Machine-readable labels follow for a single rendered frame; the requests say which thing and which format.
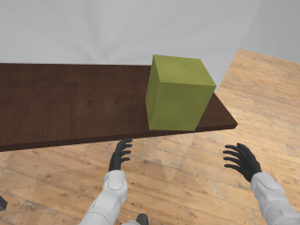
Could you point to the table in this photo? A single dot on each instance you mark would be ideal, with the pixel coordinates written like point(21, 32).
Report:
point(49, 105)

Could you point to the left robot forearm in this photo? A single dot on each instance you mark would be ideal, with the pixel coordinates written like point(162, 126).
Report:
point(107, 205)

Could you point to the right robot hand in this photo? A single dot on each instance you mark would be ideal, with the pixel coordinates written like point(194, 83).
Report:
point(248, 164)

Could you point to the carton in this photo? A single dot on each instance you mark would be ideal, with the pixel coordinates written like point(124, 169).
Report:
point(178, 92)

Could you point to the robot left foot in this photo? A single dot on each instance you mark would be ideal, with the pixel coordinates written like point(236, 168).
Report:
point(142, 219)

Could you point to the left robot hand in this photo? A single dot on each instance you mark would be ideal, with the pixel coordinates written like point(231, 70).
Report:
point(117, 159)

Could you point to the right robot forearm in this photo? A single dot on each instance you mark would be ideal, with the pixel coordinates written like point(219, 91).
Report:
point(274, 206)

